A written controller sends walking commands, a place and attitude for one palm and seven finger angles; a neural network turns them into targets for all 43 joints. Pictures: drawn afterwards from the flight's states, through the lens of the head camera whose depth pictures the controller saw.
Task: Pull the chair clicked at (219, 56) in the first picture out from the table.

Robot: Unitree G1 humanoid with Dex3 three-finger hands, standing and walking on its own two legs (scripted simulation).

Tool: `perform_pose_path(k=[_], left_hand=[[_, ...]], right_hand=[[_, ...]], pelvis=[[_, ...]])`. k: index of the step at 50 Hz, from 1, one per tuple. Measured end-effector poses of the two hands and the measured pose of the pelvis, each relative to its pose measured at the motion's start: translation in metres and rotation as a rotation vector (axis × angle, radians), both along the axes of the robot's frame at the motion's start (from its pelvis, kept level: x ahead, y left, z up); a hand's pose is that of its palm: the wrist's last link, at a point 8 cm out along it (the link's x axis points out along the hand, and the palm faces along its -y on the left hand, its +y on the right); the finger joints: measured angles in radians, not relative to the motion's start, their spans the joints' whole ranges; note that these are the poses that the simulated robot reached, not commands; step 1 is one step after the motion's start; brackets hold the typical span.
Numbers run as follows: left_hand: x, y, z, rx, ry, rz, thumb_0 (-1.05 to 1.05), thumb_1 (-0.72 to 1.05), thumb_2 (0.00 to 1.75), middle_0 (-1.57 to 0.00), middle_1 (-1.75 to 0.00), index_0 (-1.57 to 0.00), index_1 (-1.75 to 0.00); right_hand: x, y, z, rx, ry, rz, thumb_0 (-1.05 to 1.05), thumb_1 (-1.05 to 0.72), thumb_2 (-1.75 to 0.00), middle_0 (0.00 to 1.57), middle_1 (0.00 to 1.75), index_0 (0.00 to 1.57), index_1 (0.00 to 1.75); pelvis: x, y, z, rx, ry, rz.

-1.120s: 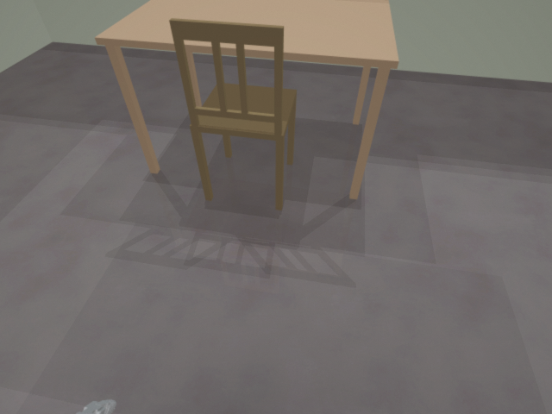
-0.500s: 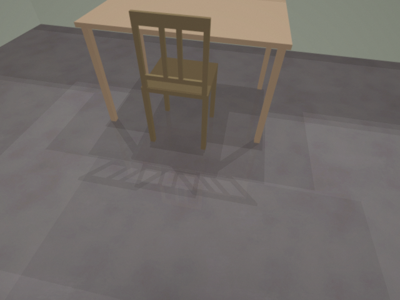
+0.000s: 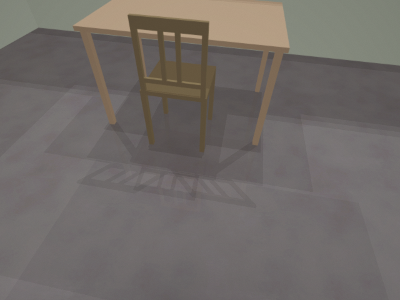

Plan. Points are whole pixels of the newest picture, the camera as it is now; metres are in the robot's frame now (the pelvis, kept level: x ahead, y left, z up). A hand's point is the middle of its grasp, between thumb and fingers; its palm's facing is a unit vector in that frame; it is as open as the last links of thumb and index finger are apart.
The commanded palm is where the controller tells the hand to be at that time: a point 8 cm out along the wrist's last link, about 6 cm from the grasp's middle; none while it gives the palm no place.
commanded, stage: look at it before walking up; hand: left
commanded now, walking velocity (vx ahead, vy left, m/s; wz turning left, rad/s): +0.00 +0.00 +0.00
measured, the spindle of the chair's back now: (162, 57) +1.25 +0.27 -0.11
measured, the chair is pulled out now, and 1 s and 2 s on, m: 0.00 0.00 0.00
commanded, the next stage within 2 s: walk to a spot facing it in 0.32 s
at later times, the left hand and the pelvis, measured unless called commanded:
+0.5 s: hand out of the picture +0.07 +0.25 -0.16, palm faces -0.01 -0.94 -0.33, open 7.4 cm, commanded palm none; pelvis +0.00 +0.00 +0.00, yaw +0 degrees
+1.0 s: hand out of the picture +0.08 +0.29 -0.18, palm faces +0.28 -0.94 -0.17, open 7.4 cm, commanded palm none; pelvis +0.10 +0.09 +0.00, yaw +16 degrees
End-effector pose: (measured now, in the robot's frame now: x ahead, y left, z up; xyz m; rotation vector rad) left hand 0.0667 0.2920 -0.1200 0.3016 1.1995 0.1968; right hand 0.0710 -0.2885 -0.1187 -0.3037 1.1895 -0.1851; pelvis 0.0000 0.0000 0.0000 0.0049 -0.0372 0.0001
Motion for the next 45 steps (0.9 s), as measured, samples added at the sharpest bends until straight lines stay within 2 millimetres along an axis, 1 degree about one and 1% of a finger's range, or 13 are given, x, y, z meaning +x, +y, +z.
perform_pose_path(k=[22,26,31,33,35,38,41,43,45], left_hand=[[-0.007,0.001,0.0,0.002,0.027,0.002,0.0,0.9,0.9,-0.2,-0.3,-0.2,-0.3],[-0.009,-0.002,-0.003,-0.002,0.031,0.018,0.0,0.9,0.9,-0.2,-0.3,-0.2,-0.3],[-0.022,-0.013,-0.017,-0.055,0.039,0.075,0.0,0.9,0.9,-0.2,-0.3,-0.2,-0.3],[-0.031,-0.014,-0.024,-0.084,0.041,0.114,0.0,0.9,0.9,-0.2,-0.3,-0.2,-0.3],[-0.042,-0.014,-0.031,-0.113,0.053,0.153,0.0,0.9,0.9,-0.2,-0.3,-0.2,-0.3],[-0.059,-0.006,-0.044,-0.149,0.094,0.21,0.0,0.9,0.9,-0.2,-0.3,-0.2,-0.3],[-0.071,0.008,-0.06,-0.174,0.155,0.259,0.0,0.9,0.9,-0.2,-0.3,-0.2,-0.3],[-0.069,0.016,-0.058,-0.179,0.19,0.27,0.0,0.9,0.9,-0.2,-0.3,-0.2,-0.3],[-0.058,0.025,-0.052,-0.182,0.184,0.282,0.01,0.9,0.9,-0.2,-0.3,-0.2,-0.3]], right_hand=[[-0.003,-0.003,0.001,-0.005,0.02,-0.003,0.01,-0.9,-0.9,0.2,0.3,0.21,0.3],[-0.005,0.002,-0.003,0.003,0.035,0.0,0.01,-0.9,-0.9,0.2,0.3,0.2,0.3],[-0.012,0.022,-0.014,0.032,0.102,0.021,0.01,-0.9,-0.9,0.2,0.3,0.2,0.3],[-0.012,0.034,-0.015,0.04,0.138,0.035,0.01,-0.9,-0.9,0.2,0.3,0.2,0.3],[-0.008,0.048,-0.014,0.047,0.163,0.052,0.01,-0.9,-0.9,0.2,0.3,0.2,0.3],[0.007,0.071,-0.014,0.049,0.17,0.084,0.01,-0.9,-0.9,0.2,0.3,0.2,0.3],[0.023,0.093,-0.021,0.041,0.141,0.104,0.01,-0.9,-0.9,0.2,0.3,0.2,0.3],[0.029,0.106,-0.02,0.044,0.133,0.094,0.01,-0.9,-0.9,0.2,0.3,0.2,0.3],[0.032,0.12,-0.016,0.05,0.148,0.091,0.01,-0.9,-0.9,0.2,0.3,0.2,0.3]], pelvis=[[0.001,0.0,0.001,-0.001,0.0,-0.002],[0.003,0.0,0.0,-0.003,0.005,0.01],[0.013,0.006,-0.006,-0.02,0.016,0.055],[0.019,0.012,-0.007,-0.027,0.019,0.086],[0.026,0.02,-0.008,-0.031,0.018,0.116],[0.037,0.037,-0.013,-0.033,0.016,0.166],[0.049,0.057,-0.024,-0.026,0.018,0.192],[0.058,0.067,-0.022,-0.025,0.024,0.193],[0.068,0.076,-0.016,-0.028,0.032,0.21]])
